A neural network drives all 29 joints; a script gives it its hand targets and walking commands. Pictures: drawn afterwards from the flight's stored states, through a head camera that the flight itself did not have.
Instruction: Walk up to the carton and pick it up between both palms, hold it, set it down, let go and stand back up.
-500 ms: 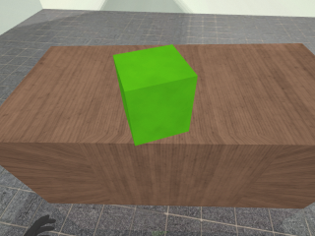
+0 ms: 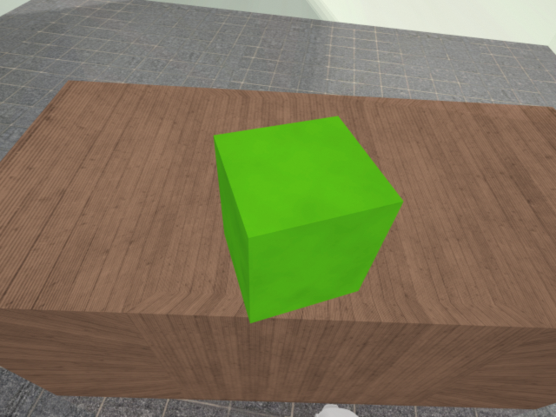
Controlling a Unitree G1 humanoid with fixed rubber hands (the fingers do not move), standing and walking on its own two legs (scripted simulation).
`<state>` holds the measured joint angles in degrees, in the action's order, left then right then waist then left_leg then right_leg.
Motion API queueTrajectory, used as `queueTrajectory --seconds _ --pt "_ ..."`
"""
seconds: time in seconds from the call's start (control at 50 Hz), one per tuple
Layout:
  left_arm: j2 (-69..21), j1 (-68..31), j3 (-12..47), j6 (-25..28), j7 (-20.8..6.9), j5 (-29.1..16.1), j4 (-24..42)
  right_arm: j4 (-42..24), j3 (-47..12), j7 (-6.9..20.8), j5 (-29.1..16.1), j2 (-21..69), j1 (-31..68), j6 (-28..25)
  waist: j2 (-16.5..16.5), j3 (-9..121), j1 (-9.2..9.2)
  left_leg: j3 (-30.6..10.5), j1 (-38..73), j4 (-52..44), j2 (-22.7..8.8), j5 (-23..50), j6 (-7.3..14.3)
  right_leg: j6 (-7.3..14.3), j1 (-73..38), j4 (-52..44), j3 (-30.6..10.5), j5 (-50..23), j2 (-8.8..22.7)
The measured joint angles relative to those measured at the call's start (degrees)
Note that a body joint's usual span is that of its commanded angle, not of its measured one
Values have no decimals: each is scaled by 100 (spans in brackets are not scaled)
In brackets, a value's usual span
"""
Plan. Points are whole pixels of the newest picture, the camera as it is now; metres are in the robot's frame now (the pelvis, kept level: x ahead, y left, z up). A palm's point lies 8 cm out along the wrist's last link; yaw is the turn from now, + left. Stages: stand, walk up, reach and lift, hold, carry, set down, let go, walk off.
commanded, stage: walk up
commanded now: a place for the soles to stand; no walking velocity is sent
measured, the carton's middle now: (293, 221) +0.43 -0.02 +0.03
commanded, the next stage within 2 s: none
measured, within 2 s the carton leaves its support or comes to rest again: neither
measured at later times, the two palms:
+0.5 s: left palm out of the picture +0.15 +0.30 -0.09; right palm out of the picture +0.11 -0.33 -0.10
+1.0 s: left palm out of the picture +0.13 +0.29 -0.09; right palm out of the picture +0.16 -0.33 -0.10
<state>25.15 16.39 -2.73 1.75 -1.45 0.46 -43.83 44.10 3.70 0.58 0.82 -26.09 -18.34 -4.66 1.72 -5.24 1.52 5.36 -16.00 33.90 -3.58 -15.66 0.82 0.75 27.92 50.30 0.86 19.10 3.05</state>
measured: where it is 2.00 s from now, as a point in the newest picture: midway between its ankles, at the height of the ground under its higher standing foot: outside the picture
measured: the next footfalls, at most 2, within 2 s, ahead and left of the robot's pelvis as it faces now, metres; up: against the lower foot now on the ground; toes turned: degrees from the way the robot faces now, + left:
right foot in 0.10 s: +0.13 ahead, -0.14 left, +0.00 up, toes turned -3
left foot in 1.32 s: +0.04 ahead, +0.17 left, +0.00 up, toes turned +3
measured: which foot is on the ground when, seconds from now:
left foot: down 0.00-1.00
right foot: up 0.00-0.08, down 0.10-1.00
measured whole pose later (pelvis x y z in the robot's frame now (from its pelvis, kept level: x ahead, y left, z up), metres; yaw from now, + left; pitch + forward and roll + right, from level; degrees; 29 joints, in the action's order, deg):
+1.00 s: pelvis +0.05 -0.02 +0.02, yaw +1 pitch -1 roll +0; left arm 21.0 3.7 -0.3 1.2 -0.8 -0.2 -64.9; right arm 65.5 0.0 0.2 0.6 -22.6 -2.7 -1.4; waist -1.5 -1.1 -0.9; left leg 1.3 -6.0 18.1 -2.6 -10.7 -2.2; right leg -0.2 10.5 18.7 4.1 6.8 2.0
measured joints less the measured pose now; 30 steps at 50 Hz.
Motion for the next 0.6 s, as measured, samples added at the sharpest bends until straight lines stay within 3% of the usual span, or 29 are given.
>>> queueTrajectory --seconds 0.1,0.14,0.2,0.24,0.28,0.34,0.6 --pt "-42 -314 5 -15 40 16 -193 100 -85 -16 -82 -62 114 176 -77 -88 17 -4 -173 659 -82 -462 -130 59 -529 -1229 107 -724 -77" --pt "-111 -441 5 2 67 39 -309 178 -107 -58 -124 -58 256 257 -232 -115 -7 -90 -308 1044 -169 -719 -115 -51 -504 -1092 129 -477 -168" --pt "-168 -600 103 5 91 8 -372 365 -172 -112 -138 65 415 344 -250 -22 -45 -262 -377 1266 35 -1342 -24 -30 -463 -941 102 -352 -88" --pt "-186 -722 164 -23 105 -19 -416 512 -207 -111 -123 128 466 319 -258 68 -71 -278 -257 888 104 -1035 24 -51 -464 -951 101 -354 -33" --pt "-190 -851 186 -73 99 -57 -485 672 -225 -101 -65 192 489 275 -218 120 -85 -273 -142 560 170 -341 -75 -86 -485 -941 86 -337 33" --pt "-251 -955 200 -127 67 -70 -675 937 -285 -67 -8 220 527 254 -263 277 -107 -292 -53 394 133 -341 -181 -73 -637 -1237 122 -428 -8" --pt "-245 -1233 225 -75 25 -88 -1612 1646 -396 -30 -64 192 1166 230 -212 446 -155 -353 486 -722 154 111 -218 -132 -1228 -2367 233 -913 -24"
